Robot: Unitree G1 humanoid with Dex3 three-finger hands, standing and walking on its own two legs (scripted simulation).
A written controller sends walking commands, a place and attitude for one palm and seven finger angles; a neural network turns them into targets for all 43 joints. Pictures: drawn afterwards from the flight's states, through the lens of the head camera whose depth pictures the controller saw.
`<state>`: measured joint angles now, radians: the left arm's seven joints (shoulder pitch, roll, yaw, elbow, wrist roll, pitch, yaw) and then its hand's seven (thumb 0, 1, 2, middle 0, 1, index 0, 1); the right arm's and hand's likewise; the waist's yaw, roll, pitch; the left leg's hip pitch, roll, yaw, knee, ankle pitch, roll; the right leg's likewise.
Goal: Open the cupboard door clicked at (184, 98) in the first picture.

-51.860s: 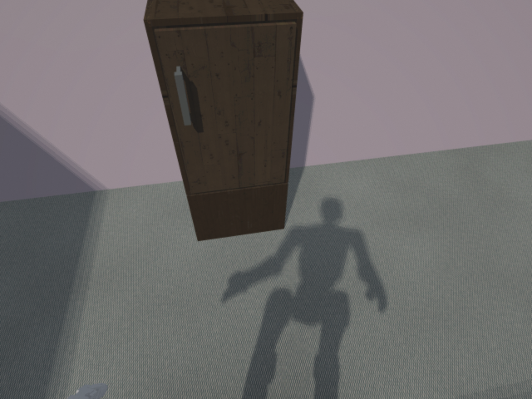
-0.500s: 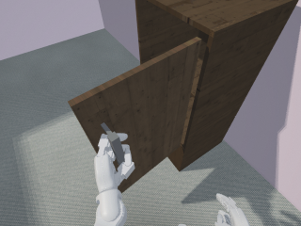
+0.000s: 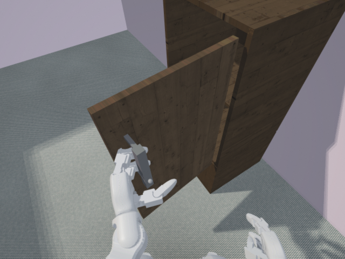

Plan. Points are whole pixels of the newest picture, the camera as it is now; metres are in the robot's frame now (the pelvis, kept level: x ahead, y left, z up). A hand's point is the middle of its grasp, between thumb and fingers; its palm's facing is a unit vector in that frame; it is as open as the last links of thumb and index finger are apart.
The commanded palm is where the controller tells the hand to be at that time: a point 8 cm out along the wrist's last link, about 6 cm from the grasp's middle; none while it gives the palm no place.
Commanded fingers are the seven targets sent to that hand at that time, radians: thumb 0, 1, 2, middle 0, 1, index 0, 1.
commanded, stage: open thumb and fingers to let go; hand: left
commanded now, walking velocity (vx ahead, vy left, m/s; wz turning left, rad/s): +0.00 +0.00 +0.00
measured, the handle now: (139, 162) +0.32 +0.10 +0.06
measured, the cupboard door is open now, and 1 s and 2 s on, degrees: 97 99 98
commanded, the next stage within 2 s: slide the hand sideways off the handle in 0.40 s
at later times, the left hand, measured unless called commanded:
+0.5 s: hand (151, 179) +0.28 +0.06 +0.06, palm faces +0.24 -0.97 -0.02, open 15.3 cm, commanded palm +0.24 +0.10 +0.05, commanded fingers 0.00 -0.50 0.30 -0.15 -0.30 -0.15 -0.30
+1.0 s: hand (147, 199) +0.24 +0.07 +0.05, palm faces -0.19 -0.98 +0.00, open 16.3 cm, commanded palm +0.22 +0.13 +0.05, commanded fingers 0.00 -0.50 0.30 -0.15 -0.30 -0.15 -0.30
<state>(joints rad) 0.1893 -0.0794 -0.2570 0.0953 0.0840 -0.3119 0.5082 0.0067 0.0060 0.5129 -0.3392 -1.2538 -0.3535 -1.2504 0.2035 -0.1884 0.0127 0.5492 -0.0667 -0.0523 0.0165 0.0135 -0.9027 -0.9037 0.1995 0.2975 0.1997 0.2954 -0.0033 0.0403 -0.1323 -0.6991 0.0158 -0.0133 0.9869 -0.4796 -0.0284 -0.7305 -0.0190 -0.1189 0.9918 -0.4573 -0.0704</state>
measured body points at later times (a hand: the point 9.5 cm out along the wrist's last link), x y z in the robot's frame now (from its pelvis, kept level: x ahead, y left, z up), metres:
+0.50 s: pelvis -0.01 +0.02 +0.00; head +0.02 +0.00 +0.44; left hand +0.26 +0.11 +0.06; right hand +0.17 -0.19 -0.10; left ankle +0.01 +0.14 -0.68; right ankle +0.02 -0.07 -0.68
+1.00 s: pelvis -0.01 +0.04 -0.01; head +0.04 +0.03 +0.44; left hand +0.24 +0.12 +0.05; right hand +0.16 -0.18 -0.08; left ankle +0.01 +0.14 -0.68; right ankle +0.02 -0.07 -0.68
